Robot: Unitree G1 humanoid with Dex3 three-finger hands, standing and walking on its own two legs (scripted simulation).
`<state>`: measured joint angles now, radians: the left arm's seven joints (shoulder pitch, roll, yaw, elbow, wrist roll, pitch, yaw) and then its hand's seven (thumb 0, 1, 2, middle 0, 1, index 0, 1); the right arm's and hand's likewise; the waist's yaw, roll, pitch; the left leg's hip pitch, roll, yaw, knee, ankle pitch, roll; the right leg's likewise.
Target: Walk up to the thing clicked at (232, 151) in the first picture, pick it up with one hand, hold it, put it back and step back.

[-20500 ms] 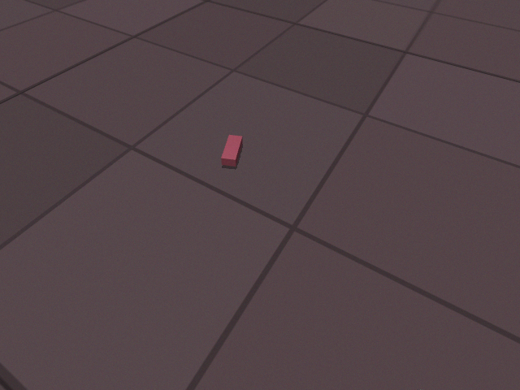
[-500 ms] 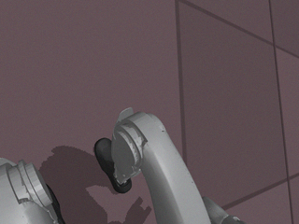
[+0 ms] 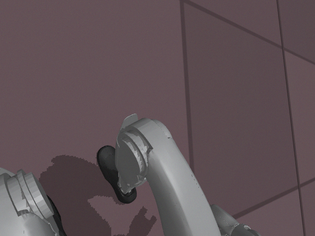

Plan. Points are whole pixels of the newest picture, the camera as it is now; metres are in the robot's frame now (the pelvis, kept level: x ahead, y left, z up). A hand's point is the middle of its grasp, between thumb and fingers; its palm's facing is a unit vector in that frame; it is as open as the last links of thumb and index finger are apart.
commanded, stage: close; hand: left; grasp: from above
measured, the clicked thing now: out of the picture +0.49 +0.30 -0.29
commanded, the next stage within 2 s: settle in 0.48 s
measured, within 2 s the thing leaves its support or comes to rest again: leaves its support in 0.96 s
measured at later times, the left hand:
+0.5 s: hand out of the picture +0.48 +0.30 -0.25, palm faces -0.44 -0.10 -0.89, open 11.0 cm
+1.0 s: hand out of the picture +0.48 +0.30 -0.24, palm faces -0.41 -0.11 -0.90, open 10.9 cm
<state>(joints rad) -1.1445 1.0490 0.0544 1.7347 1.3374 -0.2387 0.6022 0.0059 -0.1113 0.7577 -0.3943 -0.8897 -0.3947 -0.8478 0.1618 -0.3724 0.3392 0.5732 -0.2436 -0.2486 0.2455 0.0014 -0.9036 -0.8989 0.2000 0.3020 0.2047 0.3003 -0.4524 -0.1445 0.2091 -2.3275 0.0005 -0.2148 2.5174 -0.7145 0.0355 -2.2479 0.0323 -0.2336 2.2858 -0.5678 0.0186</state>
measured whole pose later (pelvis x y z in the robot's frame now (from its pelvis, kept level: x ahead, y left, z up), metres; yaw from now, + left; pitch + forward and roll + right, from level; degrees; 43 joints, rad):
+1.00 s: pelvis +0.00 +0.00 +0.01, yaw +1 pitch +31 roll -15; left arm -1.02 0.96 0.12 1.48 1.31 -0.20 0.49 0.00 -0.08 0.54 -0.62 -0.61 -0.61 -0.57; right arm 0.23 -0.36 0.25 0.59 -0.21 -0.20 0.23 0.00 -0.92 -0.90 0.20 0.30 0.21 0.30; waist -0.40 -0.11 0.15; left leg -2.33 -0.01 -0.20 2.49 -0.72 0.02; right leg -2.26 0.02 -0.22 2.27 -0.58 0.00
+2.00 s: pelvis +0.00 +0.00 +0.07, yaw +9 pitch +37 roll -8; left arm -0.88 0.68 -0.02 1.17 1.15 -0.15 0.18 -0.01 -0.10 0.55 -0.66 -0.56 -0.65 -0.54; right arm 0.25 -0.29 0.05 0.65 -0.07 0.00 0.10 0.00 -0.91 -0.90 0.20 0.30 0.21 0.30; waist -0.26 0.03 -0.09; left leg -2.19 -0.02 -0.07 2.22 -0.67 0.03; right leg -2.16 0.00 -0.10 2.11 -0.60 0.00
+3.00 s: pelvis +0.05 +0.01 +0.36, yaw +12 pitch +17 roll -2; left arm -0.37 0.44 -0.18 0.90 1.04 -0.08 0.15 -0.02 -0.11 0.55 -0.70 -0.49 -0.67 -0.51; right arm 0.27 -0.25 -0.02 0.73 0.03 0.00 -0.05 0.01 -0.91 -0.90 0.20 0.30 0.21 0.30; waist -0.09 0.03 -0.14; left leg -0.98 0.00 -0.01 1.18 -0.50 0.03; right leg -0.99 0.03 -0.01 1.12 -0.43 0.01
